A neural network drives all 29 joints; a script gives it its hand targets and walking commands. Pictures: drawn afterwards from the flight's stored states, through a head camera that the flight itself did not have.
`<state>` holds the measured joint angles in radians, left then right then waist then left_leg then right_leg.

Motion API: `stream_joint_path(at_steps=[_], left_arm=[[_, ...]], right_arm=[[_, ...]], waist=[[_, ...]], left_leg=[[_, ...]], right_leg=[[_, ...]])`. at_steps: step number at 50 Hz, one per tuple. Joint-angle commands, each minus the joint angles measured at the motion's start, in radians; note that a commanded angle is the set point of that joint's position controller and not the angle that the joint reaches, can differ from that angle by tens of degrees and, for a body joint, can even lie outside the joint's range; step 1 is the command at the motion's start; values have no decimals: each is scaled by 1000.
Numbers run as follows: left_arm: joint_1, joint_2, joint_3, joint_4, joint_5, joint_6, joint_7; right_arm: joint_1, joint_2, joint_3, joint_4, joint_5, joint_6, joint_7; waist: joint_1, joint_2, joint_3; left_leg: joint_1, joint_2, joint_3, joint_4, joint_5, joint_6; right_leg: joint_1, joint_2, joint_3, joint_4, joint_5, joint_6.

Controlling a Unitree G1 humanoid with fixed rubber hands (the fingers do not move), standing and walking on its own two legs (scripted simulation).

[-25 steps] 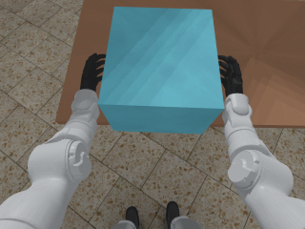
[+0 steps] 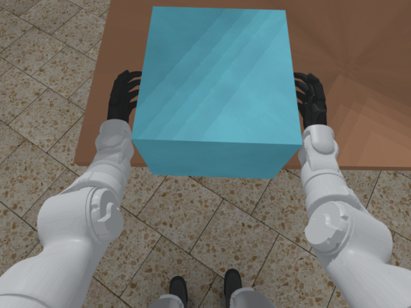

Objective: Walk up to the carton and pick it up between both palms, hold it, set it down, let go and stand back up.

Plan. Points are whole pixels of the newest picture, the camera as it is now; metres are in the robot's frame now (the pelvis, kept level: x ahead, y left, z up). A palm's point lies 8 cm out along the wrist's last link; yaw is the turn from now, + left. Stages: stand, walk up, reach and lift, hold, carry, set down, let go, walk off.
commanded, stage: set down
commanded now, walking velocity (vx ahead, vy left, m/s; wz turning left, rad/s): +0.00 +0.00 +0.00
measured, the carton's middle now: (215, 96) +0.53 -0.04 -0.03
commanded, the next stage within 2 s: none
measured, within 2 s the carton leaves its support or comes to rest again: neither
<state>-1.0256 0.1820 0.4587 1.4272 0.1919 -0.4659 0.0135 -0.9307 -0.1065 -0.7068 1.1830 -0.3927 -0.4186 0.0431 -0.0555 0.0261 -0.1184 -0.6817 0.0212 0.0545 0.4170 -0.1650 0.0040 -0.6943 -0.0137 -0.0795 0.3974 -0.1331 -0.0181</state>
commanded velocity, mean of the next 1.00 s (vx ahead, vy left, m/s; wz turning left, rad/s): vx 0.00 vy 0.00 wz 0.00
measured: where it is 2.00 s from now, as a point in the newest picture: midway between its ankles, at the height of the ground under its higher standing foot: outside the picture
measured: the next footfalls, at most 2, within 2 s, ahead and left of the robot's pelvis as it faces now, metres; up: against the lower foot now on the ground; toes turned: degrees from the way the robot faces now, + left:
none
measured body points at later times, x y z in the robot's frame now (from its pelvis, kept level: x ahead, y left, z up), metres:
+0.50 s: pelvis +0.00 +0.00 -0.01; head +0.13 +0.00 +0.42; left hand +0.49 +0.16 +0.01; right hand +0.46 -0.23 +0.02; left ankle -0.01 +0.12 -0.73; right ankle +0.01 -0.11 -0.73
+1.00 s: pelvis -0.04 -0.01 -0.06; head +0.13 -0.02 +0.36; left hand +0.49 +0.19 +0.02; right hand +0.47 -0.29 +0.02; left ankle -0.01 +0.12 -0.73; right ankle +0.01 -0.11 -0.73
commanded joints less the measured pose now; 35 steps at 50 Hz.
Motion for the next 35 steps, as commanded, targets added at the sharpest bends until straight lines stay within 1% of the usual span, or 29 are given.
stream_joint_path(at_steps=[1,2,3,6,7,9,11,12,13,14,16,17,18,19,20,21,22,24,25,26,27,28,29,30,31,32,33,34,35], left_arm=[[-416,-410,-144,7,88,8,-100],[-422,-413,-154,-2,89,8,-98],[-413,-395,-137,6,95,12,-97],[-433,-344,-123,-2,90,16,-91],[-413,-345,-115,8,86,22,-89],[-432,-377,-141,-4,77,16,-91],[-413,-319,-137,6,61,10,-81],[-419,-277,-131,-4,52,7,-71],[-421,-239,-137,5,39,14,-57],[-420,-170,-123,14,28,16,-45],[-436,-77,-171,15,-31,21,-12],[-449,-8,-211,0,-84,20,12],[-463,30,-275,22,-150,15,38],[-476,84,-328,55,-222,12,54],[-511,94,-381,64,-282,6,62],[-512,125,-410,96,-330,-3,69],[-493,158,-432,141,-375,-8,62],[-519,219,-483,223,-449,-22,53],[-540,239,-521,215,-470,-32,52],[-532,258,-530,262,-491,-37,44],[-555,279,-556,275,-501,-39,36],[-558,283,-580,267,-514,-41,32],[-565,286,-576,280,-526,-40,28],[-580,279,-607,311,-533,-33,20],[-600,276,-634,290,-537,-33,16],[-610,273,-651,274,-544,-33,15],[-616,273,-671,258,-550,-31,14],[-620,278,-685,226,-562,-25,16],[-644,268,-696,221,-572,-19,19]], right_arm=[[-320,430,227,97,-113,20,142],[-309,413,226,106,-102,21,144],[-307,417,232,93,-100,26,142],[-318,379,229,114,-76,39,135],[-306,370,231,108,-75,41,133],[-328,388,224,113,-84,35,136],[-318,317,224,106,-63,27,127],[-316,283,224,97,-55,25,118],[-324,219,210,116,-43,27,112],[-320,162,219,111,-16,28,96],[-331,87,262,134,75,41,64],[-335,-9,266,143,116,37,42],[-364,-60,324,157,190,37,21],[-379,-109,397,179,273,41,5],[-407,-129,449,196,346,42,-9],[-417,-159,508,197,403,35,-24],[-444,-185,575,206,465,34,-34],[-483,-242,665,229,583,24,-50],[-510,-266,692,242,628,19,-52],[-512,-273,731,264,663,16,-54],[-518,-294,757,283,704,15,-54],[-527,-321,773,292,727,7,-56],[-542,-343,780,304,747,3,-61],[-563,-358,801,336,762,1,-57],[-560,-375,801,344,774,-4,-51],[-562,-385,808,346,802,-7,-41],[-570,-408,822,337,817,-8,-32],[-578,-436,815,329,823,-10,-25],[-593,-455,811,331,824,-8,-21]], waist=[[-18,-17,-574],[-19,8,-575],[-3,4,-555],[-7,-9,-559],[-2,-9,-551],[-12,2,-553],[-1,12,-578],[1,-7,-592],[-6,1,-587],[3,-12,-612],[9,-10,-625],[-5,19,-688],[-1,26,-726],[8,15,-774],[-3,28,-800],[13,12,-851],[18,-15,-862],[39,-6,-865],[50,0,-866],[50,-23,-837],[46,-22,-812],[40,-18,-854],[31,-19,-832],[24,-10,-814],[16,0,-846],[27,32,-889],[25,57,-919],[20,59,-962],[27,73,-990]], left_leg=[[290,8,-5,13,228,-8],[306,6,-1,22,233,-10],[292,3,3,25,221,-8],[270,2,8,19,206,-4],[277,1,7,12,202,-1],[300,2,-3,16,227,-10],[304,6,6,42,260,-13],[309,6,7,47,266,-12],[338,12,3,44,276,-20],[324,9,8,60,282,-15],[308,1,8,56,252,-16],[309,8,7,73,284,-28],[306,9,11,104,317,-36],[306,7,8,124,319,-41],[278,13,6,154,326,-48],[274,11,10,182,376,-46],[209,6,9,200,381,-44],[90,-4,5,225,354,-49],[52,-3,13,237,324,-58],[6,-13,14,258,343,-63],[-49,-18,15,263,297,-62],[-41,-16,16,270,310,-64],[-44,-11,0,286,325,-71],[-31,-14,0,303,330,-76],[20,-13,-2,317,336,-78],[89,-12,-5,335,377,-79],[161,-2,-7,360,432,-86],[234,4,-12,370,462,-96],[235,6,-9,387,448,-100]], right_leg=[[278,-1,-19,33,288,37],[264,-4,-16,26,282,34],[272,-3,-13,23,265,36],[287,-3,-8,30,274,41],[288,-2,-11,29,265,44],[258,-6,-14,23,266,35],[236,-4,-14,41,275,36],[227,4,-14,45,273,39],[210,9,-23,37,258,35],[225,2,-7,48,269,34],[210,6,10,43,253,38],[182,12,5,56,276,29],[153,12,11,73,289,25],[135,18,18,82,274,28],[113,21,23,105,277,25],[122,31,20,121,323,29],[183,29,39,145,380,33],[233,24,43,211,430,47],[235,26,41,236,418,52],[254,27,44,258,463,64],[270,21,53,277,461,70],[259,26,46,289,469,80],[217,27,41,308,466,74],[173,27,31,308,448,77],[102,37,16,312,401,80],[23,46,4,310,368,76],[-45,53,-10,308,347,69],[-107,67,-25,292,322,71],[-134,71,-26,299,276,61]])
